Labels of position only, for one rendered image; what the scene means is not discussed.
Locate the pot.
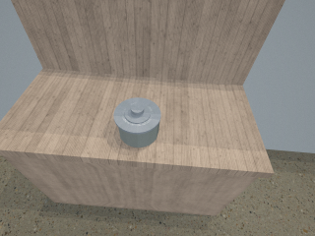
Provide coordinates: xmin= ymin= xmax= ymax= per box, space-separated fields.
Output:
xmin=118 ymin=123 xmax=159 ymax=148

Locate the knob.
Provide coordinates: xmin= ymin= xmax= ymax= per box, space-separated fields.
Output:
xmin=131 ymin=103 xmax=144 ymax=116

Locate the table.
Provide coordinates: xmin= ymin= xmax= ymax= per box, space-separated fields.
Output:
xmin=0 ymin=0 xmax=285 ymax=216

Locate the lid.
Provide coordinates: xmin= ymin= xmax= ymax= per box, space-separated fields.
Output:
xmin=113 ymin=97 xmax=161 ymax=135

